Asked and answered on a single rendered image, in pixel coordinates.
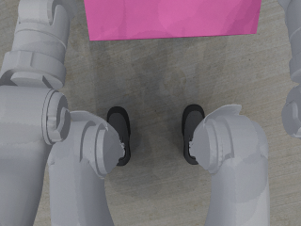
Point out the robot right upper arm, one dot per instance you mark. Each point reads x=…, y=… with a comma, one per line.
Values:
x=291, y=112

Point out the left robot thigh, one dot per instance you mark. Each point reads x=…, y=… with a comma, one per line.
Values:
x=77, y=194

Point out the robot left upper arm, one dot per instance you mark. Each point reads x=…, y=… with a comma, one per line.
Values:
x=32, y=120

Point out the carton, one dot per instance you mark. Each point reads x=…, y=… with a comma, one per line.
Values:
x=169, y=19

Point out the right robot forearm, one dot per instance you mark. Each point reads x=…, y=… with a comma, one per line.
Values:
x=292, y=11

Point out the robot left shin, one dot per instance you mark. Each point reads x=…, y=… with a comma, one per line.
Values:
x=81, y=115

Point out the left robot forearm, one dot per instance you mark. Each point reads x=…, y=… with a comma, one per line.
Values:
x=41, y=35

